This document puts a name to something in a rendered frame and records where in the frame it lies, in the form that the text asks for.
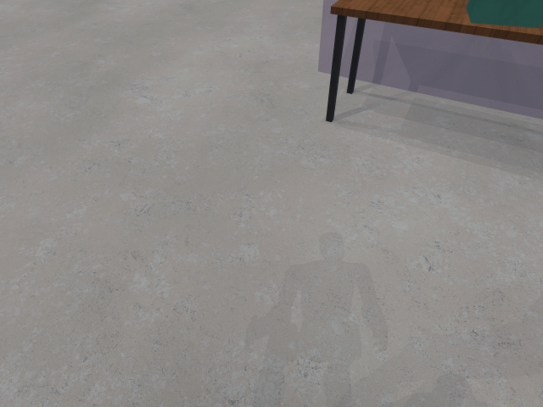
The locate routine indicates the carton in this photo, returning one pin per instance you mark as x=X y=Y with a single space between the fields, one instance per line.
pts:
x=524 y=13

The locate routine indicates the table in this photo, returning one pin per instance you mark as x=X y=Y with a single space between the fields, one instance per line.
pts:
x=445 y=15

